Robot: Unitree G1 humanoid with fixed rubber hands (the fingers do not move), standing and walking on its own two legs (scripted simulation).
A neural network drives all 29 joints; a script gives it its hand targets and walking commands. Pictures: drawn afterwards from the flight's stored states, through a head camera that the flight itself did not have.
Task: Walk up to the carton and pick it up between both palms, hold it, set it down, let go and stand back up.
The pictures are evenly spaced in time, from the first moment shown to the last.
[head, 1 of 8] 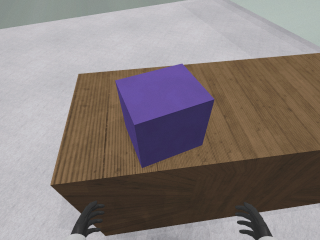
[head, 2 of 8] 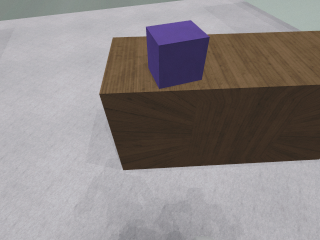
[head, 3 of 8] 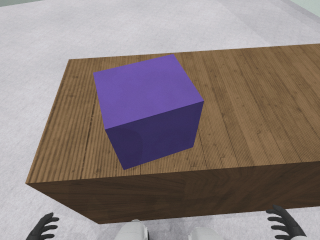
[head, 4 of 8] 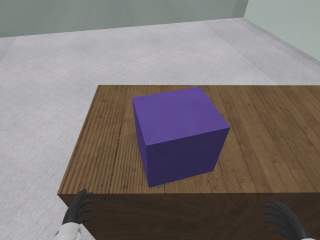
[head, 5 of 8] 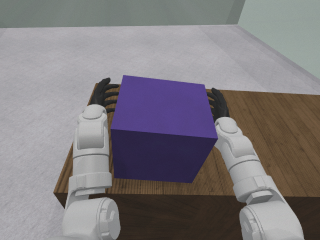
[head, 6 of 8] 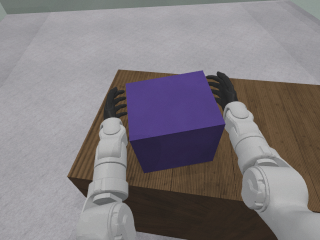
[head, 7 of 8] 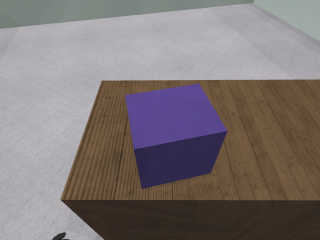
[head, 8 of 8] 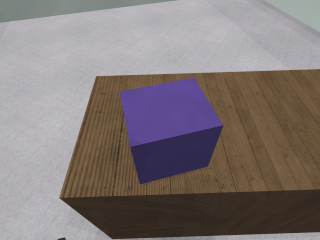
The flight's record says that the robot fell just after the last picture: no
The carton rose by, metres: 0.20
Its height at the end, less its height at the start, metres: +0.00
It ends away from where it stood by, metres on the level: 0.04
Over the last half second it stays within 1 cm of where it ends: yes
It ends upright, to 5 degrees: yes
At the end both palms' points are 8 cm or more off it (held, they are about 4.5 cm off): yes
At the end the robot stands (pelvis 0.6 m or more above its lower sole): yes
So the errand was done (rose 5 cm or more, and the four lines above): yes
